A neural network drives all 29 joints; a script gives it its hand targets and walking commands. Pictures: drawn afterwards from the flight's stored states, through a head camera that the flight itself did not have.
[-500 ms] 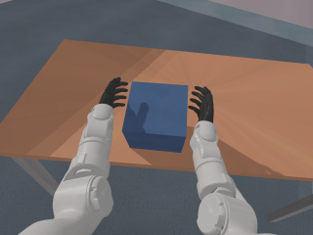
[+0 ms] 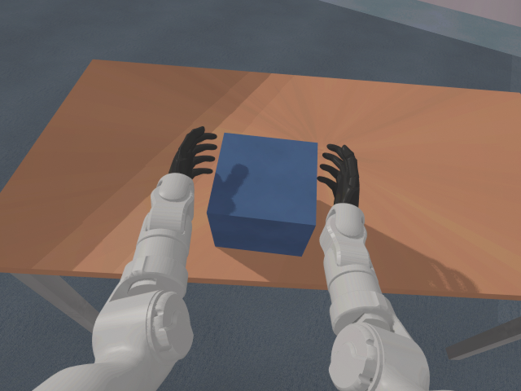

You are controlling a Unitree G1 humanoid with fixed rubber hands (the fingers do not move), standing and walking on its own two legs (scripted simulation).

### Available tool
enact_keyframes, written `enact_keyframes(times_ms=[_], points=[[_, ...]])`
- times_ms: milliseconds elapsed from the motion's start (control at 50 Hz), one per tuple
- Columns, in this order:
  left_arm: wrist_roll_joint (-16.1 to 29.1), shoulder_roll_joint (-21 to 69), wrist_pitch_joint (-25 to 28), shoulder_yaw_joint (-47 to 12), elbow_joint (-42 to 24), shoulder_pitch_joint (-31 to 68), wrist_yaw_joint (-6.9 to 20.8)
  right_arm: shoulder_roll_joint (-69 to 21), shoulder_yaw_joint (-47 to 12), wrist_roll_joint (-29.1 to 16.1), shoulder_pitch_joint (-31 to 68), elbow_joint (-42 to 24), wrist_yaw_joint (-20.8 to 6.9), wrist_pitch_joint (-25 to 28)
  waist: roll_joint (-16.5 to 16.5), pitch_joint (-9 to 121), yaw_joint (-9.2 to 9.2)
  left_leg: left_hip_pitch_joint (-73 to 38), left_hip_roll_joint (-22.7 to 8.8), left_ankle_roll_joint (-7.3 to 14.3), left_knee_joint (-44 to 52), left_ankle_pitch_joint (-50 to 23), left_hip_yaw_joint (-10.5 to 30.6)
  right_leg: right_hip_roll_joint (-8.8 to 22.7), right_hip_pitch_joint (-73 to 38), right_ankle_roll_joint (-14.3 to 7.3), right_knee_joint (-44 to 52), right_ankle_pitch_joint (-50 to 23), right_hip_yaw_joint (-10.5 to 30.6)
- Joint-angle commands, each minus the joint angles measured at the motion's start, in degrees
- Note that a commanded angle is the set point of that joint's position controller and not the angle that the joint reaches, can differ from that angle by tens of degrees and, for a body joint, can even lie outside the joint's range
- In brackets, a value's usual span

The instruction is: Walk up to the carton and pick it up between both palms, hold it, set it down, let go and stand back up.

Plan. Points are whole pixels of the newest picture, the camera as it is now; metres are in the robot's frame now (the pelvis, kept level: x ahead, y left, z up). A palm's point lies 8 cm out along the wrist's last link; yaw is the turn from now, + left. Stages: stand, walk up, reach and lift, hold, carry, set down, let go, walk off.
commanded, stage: set down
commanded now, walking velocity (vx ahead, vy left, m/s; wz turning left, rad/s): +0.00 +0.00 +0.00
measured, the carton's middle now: (264, 196) +0.43 -0.06 +0.01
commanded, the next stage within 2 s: none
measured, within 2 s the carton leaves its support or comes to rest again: rests again in 0.60 s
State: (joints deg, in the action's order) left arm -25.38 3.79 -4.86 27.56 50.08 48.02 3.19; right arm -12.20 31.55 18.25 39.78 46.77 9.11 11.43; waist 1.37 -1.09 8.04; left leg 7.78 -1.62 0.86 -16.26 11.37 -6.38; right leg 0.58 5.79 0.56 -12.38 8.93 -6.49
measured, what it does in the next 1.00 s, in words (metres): stands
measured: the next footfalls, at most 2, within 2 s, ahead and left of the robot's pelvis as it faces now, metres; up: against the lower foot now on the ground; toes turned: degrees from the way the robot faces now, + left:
none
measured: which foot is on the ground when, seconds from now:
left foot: down 0.00-1.00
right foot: down 0.00-1.00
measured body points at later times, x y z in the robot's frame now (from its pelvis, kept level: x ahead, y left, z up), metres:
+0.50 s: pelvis -0.01 +0.00 +0.00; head +0.04 +0.02 +0.45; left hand +0.44 +0.07 +0.08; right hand +0.37 -0.18 +0.08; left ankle -0.03 +0.10 -0.75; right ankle -0.04 -0.11 -0.75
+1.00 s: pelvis -0.01 +0.00 +0.00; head +0.07 +0.02 +0.44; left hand +0.45 +0.08 +0.06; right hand +0.38 -0.17 +0.06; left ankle -0.03 +0.10 -0.75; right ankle -0.04 -0.11 -0.75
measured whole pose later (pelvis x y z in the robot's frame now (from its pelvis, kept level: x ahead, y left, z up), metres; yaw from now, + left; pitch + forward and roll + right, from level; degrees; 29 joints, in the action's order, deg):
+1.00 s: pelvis -0.01 +0.00 +0.00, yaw -1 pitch +8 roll -1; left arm -32.2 6.0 3.5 34.6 49.1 48.4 3.1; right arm -14.8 35.9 25.3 39.4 48.2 9.5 21.3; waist 2.2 -1.0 7.3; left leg 14.3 -1.8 1.2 -17.6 10.9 -6.6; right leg 0.4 12.3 0.1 -12.9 8.0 -5.9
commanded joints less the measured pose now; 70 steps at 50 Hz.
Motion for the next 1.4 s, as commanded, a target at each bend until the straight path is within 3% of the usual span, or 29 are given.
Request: enact_keyframes(times_ms=[0, 120, 180, 240, 300, 380, 480, 560, 600, 680, 700, 780, 920, 1060, 1080, 1100, 1140, 1200, 1220, 1280, 1380], points=[[0.47, 25.15, 1.99, -12.54, 0.53, 22.98, 7.11, -24.56, -18.2, 2.38, 25.65, 0.26, -6.96, 1.93, -2.79, 22.17, -0.78, -2.57, 1.66, -0.86, -0.64, -19.95, 0.96, -1.68, -14.57, 3.57, -6.44, -39.24, -0.32], [-1.24, 24.41, 1.91, -10.65, 1.93, 21.57, 7.71, -24.16, -18.15, 2.93, 24.85, -0.05, -6.26, 2.47, -2.07, 21.41, -1.21, -0.92, 1.67, -0.13, 0.6, -15.83, 0.78, -1.41, -14.9, 3.67, -6.03, -37.38, -0.18], [-1.42, 23.67, 2.01, -9.89, 1.69, 22.21, 8.29, -24.48, -17.64, 3.62, 23.01, 0.85, -5.89, 1.87, -0.76, 19.96, -0.31, 0.22, 1.75, 0.55, 1.5, -12.93, 0.58, -1.07, -15.18, 4.24, -5.65, -36.47, -0.09], [-2.32, 23.23, 2.18, -8.42, 2.36, 22.09, 8.42, -24.36, -17.33, 4.19, 23.33, -0.05, -6.03, 2.0, -0.17, 20.66, -1.13, 0.88, 1.77, 1.04, 2.23, -11.02, 0.54, -1.01, -15.03, 4.37, -5.38, -34.93, 0.09], [-2.89, 24.05, 2.95, -8.77, 1.76, 22.65, 7.73, -23.86, -15.76, 5.14, 22.28, 1.31, -6.53, 2.42, -2.3, 21.61, -0.87, -2.63, 1.09, -0.15, 1.44, -13.3, 0.88, -1.43, -10.95, 3.62, -4.73, -31.93, -0.88], [-3.72, 23.91, 3.5, -7.91, 2.75, 22.29, 7.56, -23.77, -14.88, 5.97, 22.92, 1.07, -7.07, 3.29, -3.01, 22.11, -1.88, -4.37, 1.04, -0.41, 0.35, -15.32, 0.72, -1.77, -8.35, 3.19, -4.09, -30.05, -1.36], [-4.17, 23.53, 2.95, -7.39, 2.67, 21.29, 7.25, -22.36, -12.93, 6.6, 21.96, 2.14, -7.4, 2.83, -3.09, 17.98, -1.85, -6.34, 0.68, -0.76, 0.51, -15.16, 0.8, -2.22, -5.2, 2.67, -2.66, -24.37, -1.9], [-4.32, 23.13, 3.27, -6.75, 2.51, 22.4, 7.46, -22.8, -12.28, 7.3, 22.3, 2.23, -7.47, 2.72, -2.71, 18.66, -1.93, -4.95, 1.02, -0.32, 0.96, -12.85, 0.64, -1.81, -5.7, 3.09, -2.63, -24.11, -1.6], [-4.27, 23.99, 3.74, -7.61, 2.95, 21.91, 7.19, -22.97, -11.6, 7.87, 22.05, 2.62, -7.59, 3.43, -3.21, 20.25, -1.17, -5.93, 0.66, -0.9, 0.17, -14.91, 1.0, -2.01, -4.91, 3.05, -3.19, -25.51, -1.91], [-4.49, 24.94, 4.37, -7.94, 3.32, 19.75, 6.8, -23.17, -11.82, 7.9, 20.87, 3.99, -7.81, 4.48, -4.14, 20.83, -1.47, -7.5, 0.51, -1.79, -1.75, -21.25, 1.23, -2.57, -3.36, 2.53, -3.39, -27.62, -2.25], [-7.05, 25.43, 5.57, -4.63, 4.44, 16.98, 6.49, -25.32, -11.73, 10.5, 18.28, 5.21, -7.89, 5.16, -2.38, 19.65, -2.19, -5.48, 0.81, -0.15, -2.61, -22.82, 0.59, -2.42, -2.98, 2.49, -4.27, -30.52, -1.06], [-7.89, 26.06, 7.73, -4.64, 5.07, 16.81, 5.79, -27.03, -11.44, 12.32, 18.19, 6.3, -7.81, 7.47, -2.4, 21.73, -2.0, 1.13, 1.0, 0.4, -1.83, -21.32, 0.84, -1.54, -8.21, 2.41, -6.08, -35.74, 0.0], [-8.69, 26.25, 7.2, -5.33, 6.53, 14.31, 5.94, -26.13, -11.19, 12.44, 16.1, 10.48, -7.35, 8.51, -3.27, 19.36, -2.18, -1.22, 0.44, 0.42, -3.14, -23.57, 1.29, -2.04, -3.24, 1.58, -5.04, -31.81, -0.34], [-9.16, 25.76, 7.16, -4.46, 7.17, 14.13, 6.16, -26.06, -10.0, 12.42, 16.13, 10.85, -6.88, 8.64, -2.67, 19.27, -2.38, 2.44, 1.06, 1.2, -1.92, -17.78, 1.29, -1.19, -4.63, 2.05, -5.1, -31.85, 0.35], [-7.41, 25.17, 7.19, -7.05, 5.92, 16.79, 6.32, -24.75, -9.25, 11.11, 17.16, 11.0, -6.7, 8.72, -4.77, 21.09, -0.44, 0.12, 0.43, -0.58, -1.2, -16.56, 1.53, -1.75, -4.24, 1.99, -4.51, -29.88, -1.33], [-7.57, 25.0, 7.1, -6.76, 6.78, 16.53, 6.14, -24.1, -9.46, 10.58, 18.0, 10.87, -6.89, 8.64, -4.89, 20.28, -1.6, -1.71, 0.36, -1.01, -1.64, -17.35, 1.45, -1.97, -2.51, 1.68, -3.77, -27.32, -1.61], [-7.48, 25.38, 7.1, -7.12, 7.38, 17.05, 6.01, -23.52, -8.57, 10.62, 18.69, 10.73, -6.85, 8.95, -5.63, 20.69, -1.4, -4.39, 0.35, -1.8, -2.71, -18.86, 1.41, -2.26, 0.88, 1.35, -2.91, -25.39, -2.07], [-7.86, 25.09, 7.41, -6.31, 7.75, 17.41, 6.18, -23.59, -7.38, 11.61, 18.56, 10.99, -6.93, 8.47, -4.73, 20.19, -1.09, -4.19, 0.44, -1.62, -2.42, -17.68, 1.55, -2.3, 1.46, 1.54, -2.57, -23.53, -2.14], [-7.99, 24.36, 7.37, -5.31, 8.66, 17.02, 6.39, -23.6, -7.72, 11.52, 19.01, 10.43, -7.0, 8.18, -3.95, 19.16, -1.88, -2.79, 0.82, -0.99, -2.01, -16.0, 1.32, -2.0, 0.09, 1.75, -2.58, -23.28, -1.65], [-7.73, 24.58, 7.57, -5.62, 8.56, 17.43, 6.5, -23.62, -7.06, 11.74, 19.22, 10.35, -7.09, 8.09, -4.27, 18.86, -1.21, -2.17, 0.56, -1.47, -1.88, -16.48, 1.77, -2.0, -0.46, 1.98, -3.23, -24.43, -1.91], [-8.01, 23.18, 9.17, -3.59, 9.12, 18.5, 6.81, -25.05, -7.17, 13.53, 18.46, 8.97, -7.31, 7.56, -1.69, 19.32, -1.36, 2.58, 1.11, 0.05, -0.09, -11.34, 1.37, -1.04, -4.75, 3.04, -4.23, -26.63, -0.67]])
